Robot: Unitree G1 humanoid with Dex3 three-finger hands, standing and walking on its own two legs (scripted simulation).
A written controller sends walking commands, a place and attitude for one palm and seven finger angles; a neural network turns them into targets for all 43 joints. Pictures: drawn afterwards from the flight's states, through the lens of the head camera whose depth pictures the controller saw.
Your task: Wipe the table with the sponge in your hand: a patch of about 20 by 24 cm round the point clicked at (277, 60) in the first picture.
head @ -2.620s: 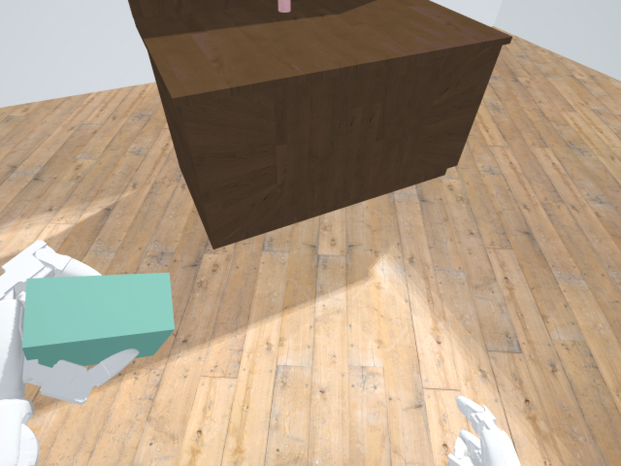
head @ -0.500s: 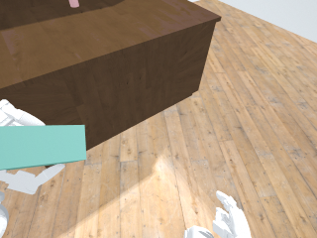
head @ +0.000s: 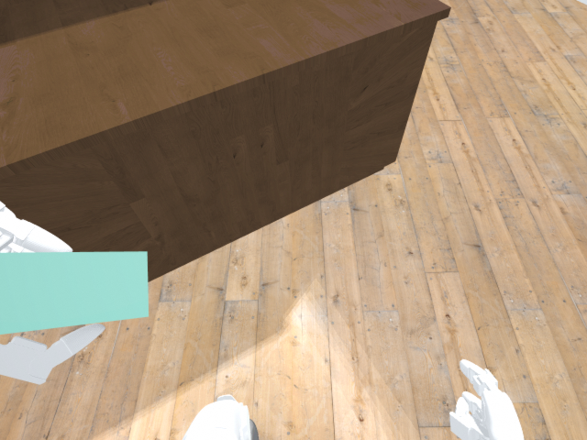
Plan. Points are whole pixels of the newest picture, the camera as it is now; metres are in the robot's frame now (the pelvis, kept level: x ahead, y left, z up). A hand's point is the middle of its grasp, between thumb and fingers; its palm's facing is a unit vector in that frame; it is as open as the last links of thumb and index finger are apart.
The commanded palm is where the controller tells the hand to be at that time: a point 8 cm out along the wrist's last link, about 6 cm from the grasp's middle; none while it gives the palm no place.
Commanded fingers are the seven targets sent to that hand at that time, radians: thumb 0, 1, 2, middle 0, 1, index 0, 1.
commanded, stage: walk to a spot facing it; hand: left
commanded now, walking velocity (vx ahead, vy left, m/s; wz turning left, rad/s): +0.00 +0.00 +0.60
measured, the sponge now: (85, 292) +0.24 +0.19 +0.17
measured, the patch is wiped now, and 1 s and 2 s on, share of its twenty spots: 0.00 0.00 0.00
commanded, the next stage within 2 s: take the last steps up to it in 0.06 s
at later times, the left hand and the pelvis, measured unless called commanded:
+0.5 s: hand (61, 294) +0.23 +0.20 +0.19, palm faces +0.64 -0.63 -0.43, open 10.0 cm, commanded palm +0.18 +0.23 +0.18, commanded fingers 0.00 0.10 1.30 -1.20 -1.60 -1.20 -1.60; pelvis +0.09 -0.08 -0.02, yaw +12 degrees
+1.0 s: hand (79, 207) +0.33 +0.23 +0.17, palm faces +0.56 -0.72 -0.41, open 10.1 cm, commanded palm +0.27 +0.25 +0.18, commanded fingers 0.00 0.10 1.30 -1.20 -1.60 -1.20 -1.60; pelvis +0.15 -0.05 +0.00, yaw +9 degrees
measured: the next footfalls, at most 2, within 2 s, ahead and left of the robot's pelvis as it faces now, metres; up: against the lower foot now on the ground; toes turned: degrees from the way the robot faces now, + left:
left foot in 0.12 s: +0.15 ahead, +0.12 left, +0.00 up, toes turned +13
right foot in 0.42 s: +0.16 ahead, -0.18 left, +0.00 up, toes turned +3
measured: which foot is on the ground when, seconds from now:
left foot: up 0.00-0.10, down 0.12-0.42, up 0.44-0.82, down 0.84-1.00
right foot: down 0.00-0.12, up 0.14-0.40, down 0.42-0.84, up 0.86-1.00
